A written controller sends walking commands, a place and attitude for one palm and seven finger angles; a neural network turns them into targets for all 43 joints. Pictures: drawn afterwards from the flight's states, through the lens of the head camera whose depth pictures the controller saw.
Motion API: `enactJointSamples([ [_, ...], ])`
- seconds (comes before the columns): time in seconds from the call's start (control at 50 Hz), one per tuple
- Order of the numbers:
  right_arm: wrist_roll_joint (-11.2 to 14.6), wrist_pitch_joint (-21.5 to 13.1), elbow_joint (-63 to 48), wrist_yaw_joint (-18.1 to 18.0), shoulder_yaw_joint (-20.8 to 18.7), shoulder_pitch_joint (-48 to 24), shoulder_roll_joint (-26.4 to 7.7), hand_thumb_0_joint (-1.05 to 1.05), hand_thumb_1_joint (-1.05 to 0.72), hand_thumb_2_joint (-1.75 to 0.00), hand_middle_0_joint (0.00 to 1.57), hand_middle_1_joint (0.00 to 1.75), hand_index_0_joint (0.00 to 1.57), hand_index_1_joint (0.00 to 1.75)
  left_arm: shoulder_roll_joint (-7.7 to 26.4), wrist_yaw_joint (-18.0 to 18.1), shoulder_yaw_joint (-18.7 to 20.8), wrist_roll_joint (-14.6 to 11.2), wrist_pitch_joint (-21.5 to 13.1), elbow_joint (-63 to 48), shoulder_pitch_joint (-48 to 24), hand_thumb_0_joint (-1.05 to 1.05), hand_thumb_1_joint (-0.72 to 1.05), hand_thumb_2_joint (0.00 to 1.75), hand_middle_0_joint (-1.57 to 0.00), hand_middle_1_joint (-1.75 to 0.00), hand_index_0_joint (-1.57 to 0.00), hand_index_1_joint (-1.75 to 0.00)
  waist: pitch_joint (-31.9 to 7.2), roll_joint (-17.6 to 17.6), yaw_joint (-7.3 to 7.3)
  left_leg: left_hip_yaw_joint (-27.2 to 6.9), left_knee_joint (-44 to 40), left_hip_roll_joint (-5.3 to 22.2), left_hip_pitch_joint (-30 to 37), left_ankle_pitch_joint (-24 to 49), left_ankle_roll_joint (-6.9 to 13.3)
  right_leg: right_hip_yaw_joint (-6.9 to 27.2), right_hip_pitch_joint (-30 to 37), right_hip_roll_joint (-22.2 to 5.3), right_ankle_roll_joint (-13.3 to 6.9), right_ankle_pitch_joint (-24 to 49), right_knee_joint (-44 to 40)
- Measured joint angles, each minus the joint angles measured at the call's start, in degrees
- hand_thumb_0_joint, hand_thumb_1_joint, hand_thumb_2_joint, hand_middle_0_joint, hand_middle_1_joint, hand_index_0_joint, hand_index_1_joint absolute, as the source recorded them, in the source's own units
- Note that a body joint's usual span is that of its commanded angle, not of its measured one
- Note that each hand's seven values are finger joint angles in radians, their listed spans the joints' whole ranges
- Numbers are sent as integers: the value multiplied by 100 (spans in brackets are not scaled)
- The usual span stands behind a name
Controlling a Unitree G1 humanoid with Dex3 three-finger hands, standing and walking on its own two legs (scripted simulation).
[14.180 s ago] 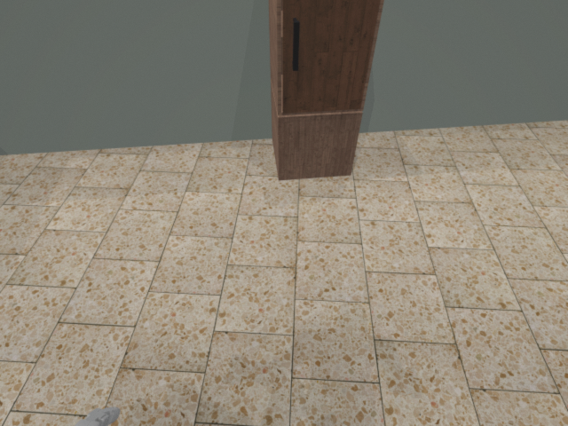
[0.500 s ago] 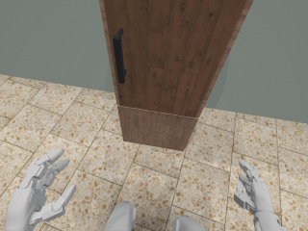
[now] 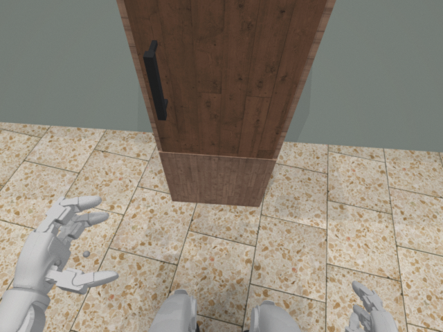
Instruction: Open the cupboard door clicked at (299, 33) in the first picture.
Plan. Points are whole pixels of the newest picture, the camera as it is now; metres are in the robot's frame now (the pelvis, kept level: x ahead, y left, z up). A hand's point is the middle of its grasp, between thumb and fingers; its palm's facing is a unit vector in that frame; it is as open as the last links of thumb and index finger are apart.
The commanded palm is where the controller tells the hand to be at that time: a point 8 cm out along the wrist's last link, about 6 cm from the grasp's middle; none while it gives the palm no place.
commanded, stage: raise the hand with hooked fingers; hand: left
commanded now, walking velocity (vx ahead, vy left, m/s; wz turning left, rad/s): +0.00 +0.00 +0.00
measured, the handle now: (158, 83) +0.61 +0.18 +0.05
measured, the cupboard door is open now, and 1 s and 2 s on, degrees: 0 0 0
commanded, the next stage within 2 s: move the hooked fingers beside the handle in 1.06 s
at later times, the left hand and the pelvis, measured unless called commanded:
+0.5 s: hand (50, 213) +0.29 +0.29 +0.05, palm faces -0.01 -1.00 -0.07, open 13.9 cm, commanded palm +0.27 +0.35 +0.06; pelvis +0.01 +0.03 +0.01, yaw +0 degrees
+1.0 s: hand (53, 208) +0.30 +0.29 +0.05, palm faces -0.03 -1.00 -0.07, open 14.0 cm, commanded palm +0.27 +0.34 +0.06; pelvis +0.01 +0.02 +0.02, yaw +0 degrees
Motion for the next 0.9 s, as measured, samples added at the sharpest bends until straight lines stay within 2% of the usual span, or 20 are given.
enactJointSamples([
  [0.08,4,-64,-139,-31,30,-116,31,2,-91,-90,20,29,20,30,96,-117,-15,-17,151,-105,-108,0,-20,42,-28,-101,-28,-101,49,-82,-41,35,-69,14,107,3,40,37,108,22,48,55,-114],
  [0.22,-39,-18,-369,79,174,-180,160,2,-91,-90,20,29,20,30,224,182,294,-81,256,-93,-376,0,-36,35,-29,-111,-30,-111,-26,-72,-23,21,-309,-48,345,54,96,23,399,-7,132,148,-430],
  [0.34,-41,55,-492,93,328,-193,140,1,-90,-90,21,30,20,30,380,-133,303,-1,594,450,-680,0,-45,32,-29,-117,-30,-117,-6,-15,44,30,-365,-94,353,60,167,30,435,-43,201,180,-527],
  [0.44,-82,33,-417,65,356,-169,133,1,-90,-90,21,30,20,30,421,-274,429,-1,487,539,-986,-1,-48,31,-30,-119,-30,-119,90,-66,76,39,-329,-100,314,31,192,42,408,-47,230,175,-520],
  [0.52,-92,59,-332,83,347,-121,123,1,-90,-90,21,30,20,30,536,-337,578,-32,429,565,-1217,-1,-49,30,-30,-119,-30,-119,107,-68,52,47,-347,-100,323,23,201,52,424,-43,254,187,-563],
  [0.62,-56,165,-345,94,332,-21,73,2,-90,-90,21,30,20,30,771,-517,713,-85,719,896,-1438,-1,-49,30,-30,-120,-30,-120,77,-12,-14,86,-467,-108,383,59,224,92,468,-42,281,241,-683],
  [0.68,-47,187,-393,112,300,63,37,2,-90,-90,21,30,20,30,800,-565,741,-138,835,982,-1413,-1,-49,30,-30,-120,-30,-120,45,7,-42,122,-548,-107,416,88,234,128,479,-37,290,278,-753],
  [0.9,-78,243,-405,158,245,107,0,2,-90,-90,21,30,20,30,597,-426,712,-51,509,972,-1341,-1,-50,30,-30,-120,-30,-120,75,-88,-82,112,-505,-97,376,94,192,124,415,-31,241,245,-655],
])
